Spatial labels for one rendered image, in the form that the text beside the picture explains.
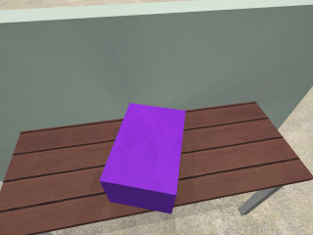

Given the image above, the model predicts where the carton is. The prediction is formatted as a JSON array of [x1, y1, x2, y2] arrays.
[[99, 103, 186, 214]]

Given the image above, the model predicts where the table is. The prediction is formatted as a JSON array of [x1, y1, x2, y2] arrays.
[[0, 101, 313, 235]]

